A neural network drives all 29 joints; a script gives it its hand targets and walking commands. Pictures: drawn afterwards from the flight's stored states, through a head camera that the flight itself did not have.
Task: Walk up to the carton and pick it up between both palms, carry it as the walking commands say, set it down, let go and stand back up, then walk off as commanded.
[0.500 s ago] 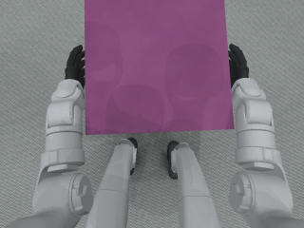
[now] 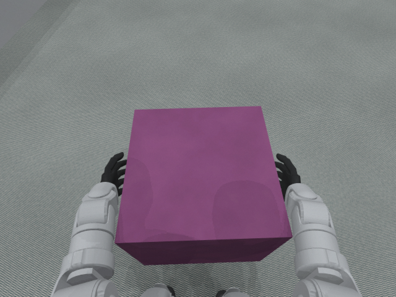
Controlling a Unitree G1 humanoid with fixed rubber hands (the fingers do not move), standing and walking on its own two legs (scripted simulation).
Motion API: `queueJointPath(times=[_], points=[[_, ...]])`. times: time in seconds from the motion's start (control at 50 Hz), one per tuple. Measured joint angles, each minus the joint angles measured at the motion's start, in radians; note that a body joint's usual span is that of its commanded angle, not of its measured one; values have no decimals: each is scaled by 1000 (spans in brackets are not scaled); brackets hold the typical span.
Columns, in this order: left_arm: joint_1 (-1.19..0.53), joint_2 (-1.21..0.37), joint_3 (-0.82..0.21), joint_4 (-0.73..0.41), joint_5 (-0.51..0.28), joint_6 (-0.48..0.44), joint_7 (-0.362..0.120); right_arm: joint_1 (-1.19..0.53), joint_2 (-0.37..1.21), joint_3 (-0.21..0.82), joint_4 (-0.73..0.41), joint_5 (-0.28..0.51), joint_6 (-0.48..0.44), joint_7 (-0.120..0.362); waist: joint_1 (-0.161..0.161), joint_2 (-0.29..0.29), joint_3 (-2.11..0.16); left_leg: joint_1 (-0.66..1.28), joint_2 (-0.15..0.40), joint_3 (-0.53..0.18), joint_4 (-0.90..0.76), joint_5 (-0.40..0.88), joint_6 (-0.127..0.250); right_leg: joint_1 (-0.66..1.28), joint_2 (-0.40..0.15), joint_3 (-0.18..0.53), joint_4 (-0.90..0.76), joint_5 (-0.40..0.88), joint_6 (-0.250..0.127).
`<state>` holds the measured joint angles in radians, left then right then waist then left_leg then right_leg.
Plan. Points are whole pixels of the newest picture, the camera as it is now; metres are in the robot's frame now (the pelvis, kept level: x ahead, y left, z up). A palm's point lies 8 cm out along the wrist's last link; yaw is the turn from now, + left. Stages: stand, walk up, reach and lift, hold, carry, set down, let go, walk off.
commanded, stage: reach and lift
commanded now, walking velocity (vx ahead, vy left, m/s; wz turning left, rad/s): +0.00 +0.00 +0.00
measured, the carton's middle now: (200, 188) +0.36 +0.01 -0.08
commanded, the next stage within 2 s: hold in 1.70 s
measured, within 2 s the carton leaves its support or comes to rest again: neither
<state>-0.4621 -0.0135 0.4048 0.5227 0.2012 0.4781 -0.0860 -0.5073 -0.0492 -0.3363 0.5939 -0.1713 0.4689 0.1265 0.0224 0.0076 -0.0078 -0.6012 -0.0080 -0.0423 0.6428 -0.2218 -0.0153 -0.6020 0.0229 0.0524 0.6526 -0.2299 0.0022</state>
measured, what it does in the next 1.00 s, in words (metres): stands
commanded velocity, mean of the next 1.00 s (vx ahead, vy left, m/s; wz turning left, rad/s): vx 0.00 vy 0.00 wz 0.00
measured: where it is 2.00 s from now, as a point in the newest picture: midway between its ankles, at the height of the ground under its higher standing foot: outside the picture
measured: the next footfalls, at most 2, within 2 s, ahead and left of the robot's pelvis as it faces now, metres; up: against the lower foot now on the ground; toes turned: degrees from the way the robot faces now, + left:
none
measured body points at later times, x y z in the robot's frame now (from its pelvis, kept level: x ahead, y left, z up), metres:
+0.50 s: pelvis +0.06 +0.00 +0.03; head +0.06 -0.01 +0.48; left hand +0.32 +0.21 +0.03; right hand +0.35 -0.17 +0.03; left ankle +0.05 +0.13 -0.72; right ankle +0.05 -0.12 -0.72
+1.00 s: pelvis +0.03 +0.00 +0.03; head +0.02 +0.00 +0.48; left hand +0.31 +0.20 +0.05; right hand +0.33 -0.18 +0.04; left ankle +0.06 +0.13 -0.72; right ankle +0.05 -0.12 -0.72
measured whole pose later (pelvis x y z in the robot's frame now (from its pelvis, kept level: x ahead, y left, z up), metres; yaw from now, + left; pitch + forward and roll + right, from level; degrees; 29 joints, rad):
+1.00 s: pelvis +0.03 +0.00 +0.03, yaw +0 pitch -4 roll +0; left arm -0.19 -0.04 0.28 0.18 0.18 0.72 -0.10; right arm -0.23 -0.04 -0.20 0.24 -0.12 0.71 0.13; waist 0.01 0.02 0.05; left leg -0.12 -0.01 -0.05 0.31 -0.13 -0.01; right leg -0.11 0.01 0.05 0.32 -0.14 0.01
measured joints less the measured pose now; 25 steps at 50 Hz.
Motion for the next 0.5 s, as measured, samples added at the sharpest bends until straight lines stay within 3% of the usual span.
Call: queueJointPath(times=[0.2, 0.5], points=[[134, -22, -47, -58, 10, 32, -12, 156, 14, 44, -85, 1, 39, 8, 3, -7, -26, 237, 2, -4, -176, 25, 1, 235, -7, -3, -167, 18, -3], [362, -9, -138, -339, -55, 155, -14, 356, 38, 154, -340, 46, 151, -14, 6, -2, -5, 466, 2, -25, -362, 74, 0, 473, -15, -23, -357, 62, -4]])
